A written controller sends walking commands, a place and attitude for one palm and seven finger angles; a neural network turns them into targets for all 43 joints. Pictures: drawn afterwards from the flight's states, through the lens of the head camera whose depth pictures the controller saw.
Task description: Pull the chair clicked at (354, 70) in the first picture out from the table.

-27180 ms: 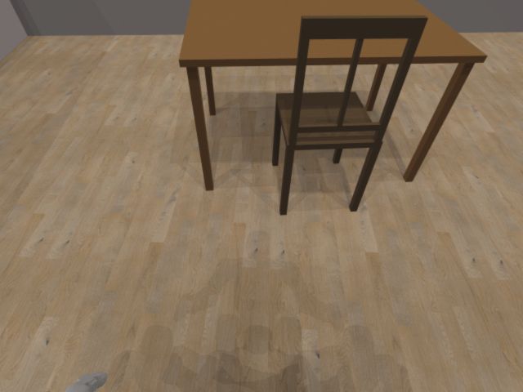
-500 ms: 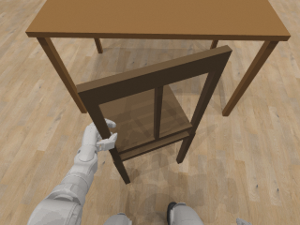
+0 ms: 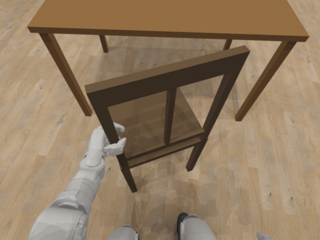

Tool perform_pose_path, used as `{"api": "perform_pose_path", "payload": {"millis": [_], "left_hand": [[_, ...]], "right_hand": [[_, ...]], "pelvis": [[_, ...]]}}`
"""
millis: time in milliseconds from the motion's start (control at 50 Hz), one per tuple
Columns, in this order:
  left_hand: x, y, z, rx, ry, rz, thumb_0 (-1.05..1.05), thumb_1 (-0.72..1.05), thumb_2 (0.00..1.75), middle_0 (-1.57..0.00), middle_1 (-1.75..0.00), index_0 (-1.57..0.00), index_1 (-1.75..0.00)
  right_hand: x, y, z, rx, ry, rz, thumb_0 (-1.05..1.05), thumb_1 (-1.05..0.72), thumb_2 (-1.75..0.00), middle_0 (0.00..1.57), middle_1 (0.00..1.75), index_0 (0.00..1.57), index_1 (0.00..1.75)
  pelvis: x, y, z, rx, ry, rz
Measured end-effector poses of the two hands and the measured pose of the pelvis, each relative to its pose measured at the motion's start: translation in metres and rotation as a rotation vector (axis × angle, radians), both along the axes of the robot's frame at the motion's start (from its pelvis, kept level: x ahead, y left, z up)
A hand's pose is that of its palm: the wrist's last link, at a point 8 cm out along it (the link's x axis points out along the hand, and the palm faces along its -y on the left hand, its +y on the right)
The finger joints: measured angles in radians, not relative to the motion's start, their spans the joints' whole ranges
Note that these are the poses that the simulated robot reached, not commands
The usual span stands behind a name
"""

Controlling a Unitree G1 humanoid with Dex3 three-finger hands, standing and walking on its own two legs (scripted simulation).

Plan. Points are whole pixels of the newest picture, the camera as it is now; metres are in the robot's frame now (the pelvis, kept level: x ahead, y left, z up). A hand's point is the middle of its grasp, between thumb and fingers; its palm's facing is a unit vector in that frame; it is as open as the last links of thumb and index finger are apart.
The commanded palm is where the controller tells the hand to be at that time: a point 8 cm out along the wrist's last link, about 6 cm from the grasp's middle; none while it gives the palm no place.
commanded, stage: step backward, pulling the chair out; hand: left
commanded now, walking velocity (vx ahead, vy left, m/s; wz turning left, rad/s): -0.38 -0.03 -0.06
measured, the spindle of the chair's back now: (168, 120) +0.45 -0.03 -0.06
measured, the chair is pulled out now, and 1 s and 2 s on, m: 0.28 0.29 0.44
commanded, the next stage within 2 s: stop walking, hand still on the chair in 1.96 s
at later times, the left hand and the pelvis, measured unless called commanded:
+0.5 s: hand (117, 148) +0.36 +0.13 -0.06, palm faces -0.01 -0.98 -0.20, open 6.0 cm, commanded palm +0.37 +0.18 -0.05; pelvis +0.00 +0.00 +0.00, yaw -2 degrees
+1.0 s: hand (117, 149) +0.35 +0.13 -0.06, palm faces +0.01 -0.98 -0.21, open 6.0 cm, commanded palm +0.36 +0.18 -0.06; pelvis -0.01 -0.01 +0.00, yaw -2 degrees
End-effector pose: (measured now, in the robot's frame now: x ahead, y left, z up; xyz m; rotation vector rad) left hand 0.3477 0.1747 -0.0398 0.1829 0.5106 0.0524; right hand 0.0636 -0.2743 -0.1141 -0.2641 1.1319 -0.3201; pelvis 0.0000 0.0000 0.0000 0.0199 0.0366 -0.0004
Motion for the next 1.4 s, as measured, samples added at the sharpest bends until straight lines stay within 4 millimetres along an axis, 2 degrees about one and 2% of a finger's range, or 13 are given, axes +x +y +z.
{"api": "perform_pose_path", "payload": {"millis": [80,240,360,460,680,880,980,1080,1180,1280,1400], "left_hand": [[-0.003,0.002,0.0,0.005,-0.006,-0.015,0.03,0.57,0.69,-0.23,-1.23,-0.5,-1.45],[-0.005,0.001,0.0,0.026,-0.018,0.007,0.03,0.54,0.73,-0.27,-1.22,-0.5,-1.45],[-0.008,0.0,0.001,0.009,0.001,0.02,0.04,0.56,0.71,-0.24,-1.22,-0.5,-1.45],[-0.008,0.003,0.0,0.01,-0.004,-0.015,0.03,0.57,0.68,-0.23,-1.23,-0.5,-1.45],[-0.01,0.001,0.0,0.033,-0.017,0.016,0.03,0.53,0.74,-0.27,-1.23,-0.5,-1.45],[-0.013,0.002,0.001,0.009,0.004,0.004,0.04,0.57,0.69,-0.22,-1.24,-0.5,-1.45],[-0.014,0.003,0.001,0.017,-0.001,0.007,0.04,0.56,0.7,-0.23,-1.24,-0.5,-1.45],[-0.017,0.0,0.001,0.03,-0.004,0.031,0.04,0.53,0.73,-0.26,-1.22,-0.5,-1.45],[-0.027,-0.003,0.002,0.019,0.006,0.038,0.04,0.55,0.71,-0.24,-1.22,-0.5,-1.45],[-0.044,-0.003,0.002,0.006,0.008,-0.002,0.03,0.57,0.67,-0.21,-1.24,-0.5,-1.45],[-0.068,0.0,0.001,0.009,-0.005,-0.008,0.02,0.57,0.67,-0.2,-1.25,-0.5,-1.45]], "right_hand": [[-0.005,0.002,0.001,-0.004,-0.005,-0.008,0.01,-0.9,-0.9,0.2,0.3,0.2,0.3],[-0.002,0.006,-0.016,0.056,-0.018,-0.011,0.01,-0.9,-0.9,0.2,0.3,0.2,0.3],[-0.011,0.005,-0.007,0.043,0.008,-0.007,0.01,-0.9,-0.9,0.2,0.3,0.2,0.3],[-0.019,0.004,-0.001,0.007,0.013,-0.021,0.01,-0.9,-0.9,0.2,0.3,0.2,0.3],[-0.003,0.004,-0.018,0.069,-0.028,-0.007,0.01,-0.9,-0.9,0.2,0.3,0.2,0.3],[-0.015,-0.004,0.001,0.001,0.007,0.008,0.01,-0.9,-0.9,0.2,0.3,0.2,0.3],[-0.018,-0.001,-0.003,0.027,0.008,0.01,0.01,-0.9,-0.9,0.2,0.3,0.2,0.3],[-0.02,-0.003,-0.011,0.06,-0.003,0.0,0.01,-0.9,-0.9,0.2,0.3,0.2,0.3],[-0.032,-0.009,-0.008,0.033,-0.009,-0.005,0.01,-0.9,-0.9,0.2,0.3,0.2,0.3],[-0.051,-0.007,0.002,-0.008,-0.004,-0.006,0.01,-0.9,-0.9,0.2,0.3,0.2,0.3],[-0.063,0.006,-0.003,0.042,0.001,0.019,0.01,-0.9,-0.9,0.2,0.3,0.2,0.3]], "pelvis": [[0.0,0.0,-0.002,0.003,-0.009,-0.017],[0.001,-0.012,-0.009,0.011,-0.015,-0.018],[-0.003,-0.004,0.0,0.01,-0.003,-0.008],[-0.003,0.002,-0.002,0.0,-0.015,-0.024],[-0.002,-0.016,-0.01,0.009,-0.02,-0.024],[-0.011,-0.003,0.0,0.007,-0.004,-0.011],[-0.011,-0.011,-0.001,-0.009,-0.011,-0.032],[-0.022,-0.021,-0.003,-0.014,-0.012,-0.022],[-0.039,-0.012,-0.002,-0.007,-0.015,-0.002],[-0.053,-0.001,-0.001,-0.006,-0.033,-0.009],[-0.059,-0.008,-0.002,-0.035,-0.016,-0.029]]}}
